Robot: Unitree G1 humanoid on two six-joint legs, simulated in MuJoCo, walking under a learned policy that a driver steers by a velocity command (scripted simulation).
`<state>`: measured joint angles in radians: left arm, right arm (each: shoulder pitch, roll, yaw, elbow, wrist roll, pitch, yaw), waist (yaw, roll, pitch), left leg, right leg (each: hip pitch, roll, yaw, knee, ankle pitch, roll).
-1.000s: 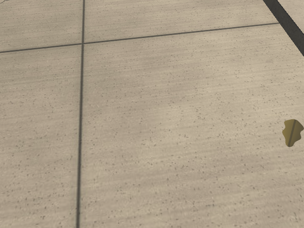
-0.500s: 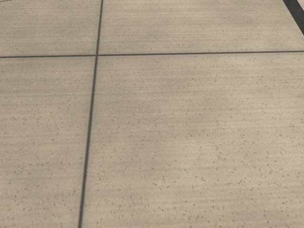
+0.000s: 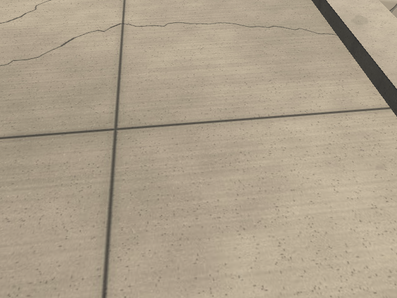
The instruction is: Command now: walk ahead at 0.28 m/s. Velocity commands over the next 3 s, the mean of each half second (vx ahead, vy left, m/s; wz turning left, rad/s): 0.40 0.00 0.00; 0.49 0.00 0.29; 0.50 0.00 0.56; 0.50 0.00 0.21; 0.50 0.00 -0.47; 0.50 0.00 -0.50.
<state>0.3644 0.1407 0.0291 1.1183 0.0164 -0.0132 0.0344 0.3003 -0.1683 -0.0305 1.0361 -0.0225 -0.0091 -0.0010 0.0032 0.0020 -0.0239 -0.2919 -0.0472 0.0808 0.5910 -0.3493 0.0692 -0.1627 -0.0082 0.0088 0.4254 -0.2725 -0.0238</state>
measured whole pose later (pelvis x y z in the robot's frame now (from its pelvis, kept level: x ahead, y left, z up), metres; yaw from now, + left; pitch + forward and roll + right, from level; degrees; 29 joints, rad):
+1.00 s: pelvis +0.44 -0.01 +0.00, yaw +11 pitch +0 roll -1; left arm 0.42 0.17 0.04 1.03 0.02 -0.11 0.02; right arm 0.12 -0.19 -0.06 0.92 -0.03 -0.01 0.04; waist 0.02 0.03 0.05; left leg -0.66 0.09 0.06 0.78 0.00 0.07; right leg 0.06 0.05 -0.27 0.21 -0.28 -0.07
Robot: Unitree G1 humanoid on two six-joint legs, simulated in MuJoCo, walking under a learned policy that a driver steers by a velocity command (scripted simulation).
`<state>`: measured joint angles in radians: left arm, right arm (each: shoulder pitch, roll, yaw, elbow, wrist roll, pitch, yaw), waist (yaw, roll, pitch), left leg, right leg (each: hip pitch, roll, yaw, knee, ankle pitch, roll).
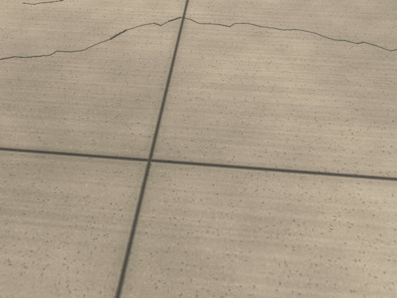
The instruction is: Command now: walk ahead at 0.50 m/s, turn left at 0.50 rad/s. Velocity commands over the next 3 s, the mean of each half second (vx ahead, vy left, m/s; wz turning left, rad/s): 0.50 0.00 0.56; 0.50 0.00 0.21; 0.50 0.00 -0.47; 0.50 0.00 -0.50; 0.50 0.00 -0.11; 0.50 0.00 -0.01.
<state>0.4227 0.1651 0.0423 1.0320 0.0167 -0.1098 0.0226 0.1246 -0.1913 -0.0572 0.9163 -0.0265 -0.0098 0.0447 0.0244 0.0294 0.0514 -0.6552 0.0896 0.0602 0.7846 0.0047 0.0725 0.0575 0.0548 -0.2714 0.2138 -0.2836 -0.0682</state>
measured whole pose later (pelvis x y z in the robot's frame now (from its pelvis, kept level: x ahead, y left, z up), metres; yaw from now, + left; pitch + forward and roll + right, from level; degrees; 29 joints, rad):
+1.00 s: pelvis +0.55 +0.10 +0.01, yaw +22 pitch +1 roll -1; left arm 0.43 0.25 0.05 0.90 0.01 -0.06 -0.02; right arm 0.12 -0.25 -0.02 0.76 -0.05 -0.04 0.03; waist 0.06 0.04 0.02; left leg -0.55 0.05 -0.03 0.81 -0.23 -0.01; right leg -0.15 0.08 0.04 0.31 -0.18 -0.07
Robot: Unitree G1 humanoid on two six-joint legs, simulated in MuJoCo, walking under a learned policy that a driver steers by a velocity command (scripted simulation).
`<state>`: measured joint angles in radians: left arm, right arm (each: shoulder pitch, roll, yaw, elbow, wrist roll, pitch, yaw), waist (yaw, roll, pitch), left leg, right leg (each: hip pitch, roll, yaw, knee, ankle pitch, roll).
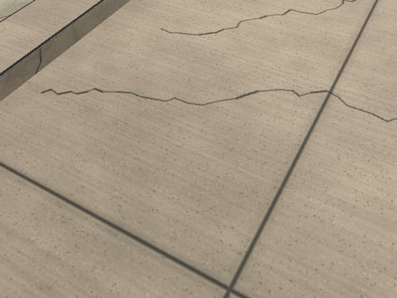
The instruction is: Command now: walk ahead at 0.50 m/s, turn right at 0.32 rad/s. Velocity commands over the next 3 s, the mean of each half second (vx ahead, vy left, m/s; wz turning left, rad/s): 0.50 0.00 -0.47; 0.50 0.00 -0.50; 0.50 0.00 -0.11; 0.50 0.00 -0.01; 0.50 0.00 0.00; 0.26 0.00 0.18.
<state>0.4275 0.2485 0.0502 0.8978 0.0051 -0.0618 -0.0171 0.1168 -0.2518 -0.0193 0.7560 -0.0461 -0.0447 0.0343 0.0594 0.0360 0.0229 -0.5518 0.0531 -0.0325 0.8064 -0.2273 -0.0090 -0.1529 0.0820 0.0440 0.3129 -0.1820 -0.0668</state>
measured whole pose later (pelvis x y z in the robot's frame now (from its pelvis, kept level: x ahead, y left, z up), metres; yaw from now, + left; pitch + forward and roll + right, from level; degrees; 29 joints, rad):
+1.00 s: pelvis +0.47 -0.13 +0.00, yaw -32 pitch +1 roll -1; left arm 0.39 0.26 0.05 0.81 0.00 -0.05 -0.02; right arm 0.16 -0.26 -0.03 0.73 -0.04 -0.02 0.03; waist 0.04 0.04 0.03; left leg -0.67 0.13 -0.01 0.86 -0.10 -0.03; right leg -0.06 0.15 0.06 0.26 -0.20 -0.13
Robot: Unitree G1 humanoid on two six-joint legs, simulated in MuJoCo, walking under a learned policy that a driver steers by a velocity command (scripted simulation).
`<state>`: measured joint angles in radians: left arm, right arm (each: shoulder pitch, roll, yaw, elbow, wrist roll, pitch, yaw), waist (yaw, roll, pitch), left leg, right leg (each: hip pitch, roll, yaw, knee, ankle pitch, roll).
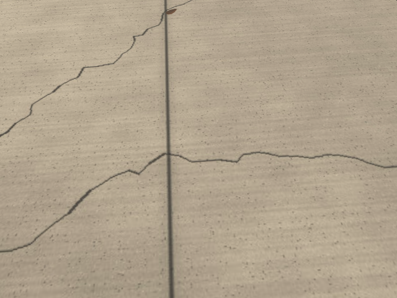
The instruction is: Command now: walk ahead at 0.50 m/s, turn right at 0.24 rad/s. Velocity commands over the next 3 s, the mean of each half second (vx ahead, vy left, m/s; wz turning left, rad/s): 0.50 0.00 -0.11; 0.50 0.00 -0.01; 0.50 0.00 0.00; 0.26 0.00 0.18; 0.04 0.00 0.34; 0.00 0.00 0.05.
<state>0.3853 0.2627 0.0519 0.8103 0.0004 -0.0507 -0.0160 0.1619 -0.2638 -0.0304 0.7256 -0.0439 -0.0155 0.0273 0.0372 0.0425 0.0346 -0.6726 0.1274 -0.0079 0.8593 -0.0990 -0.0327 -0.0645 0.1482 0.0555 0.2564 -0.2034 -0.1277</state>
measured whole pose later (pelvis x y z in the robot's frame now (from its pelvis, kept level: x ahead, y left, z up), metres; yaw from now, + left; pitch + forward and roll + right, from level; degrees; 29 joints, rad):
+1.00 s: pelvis +0.55 -0.01 +0.00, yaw -2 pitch +0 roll +0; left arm 0.36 0.24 0.04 0.93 0.01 -0.08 -0.01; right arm 0.23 -0.27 -0.04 0.88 -0.04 -0.03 0.03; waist 0.01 0.04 0.03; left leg -0.55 0.08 0.00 1.01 -0.23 0.03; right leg -0.11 0.07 -0.08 0.28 -0.17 -0.09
